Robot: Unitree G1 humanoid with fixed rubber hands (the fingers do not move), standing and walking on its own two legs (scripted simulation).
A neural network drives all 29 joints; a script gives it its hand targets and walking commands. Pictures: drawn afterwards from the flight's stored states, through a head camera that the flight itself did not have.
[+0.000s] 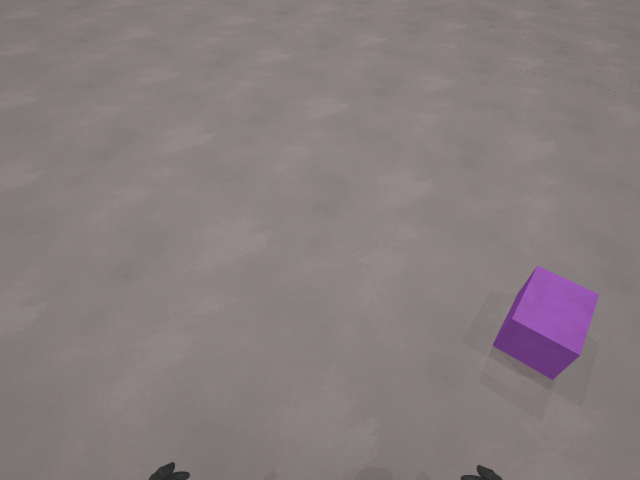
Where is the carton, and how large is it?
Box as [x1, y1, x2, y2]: [492, 265, 598, 379]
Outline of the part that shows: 537,265 519,291 492,345 552,379 579,355 598,294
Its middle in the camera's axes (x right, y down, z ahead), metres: +0.78 +0.27 +1.33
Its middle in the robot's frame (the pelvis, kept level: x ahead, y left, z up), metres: +0.75 -0.79 -0.67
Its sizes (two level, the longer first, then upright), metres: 0.282 0.206 0.178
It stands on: the floor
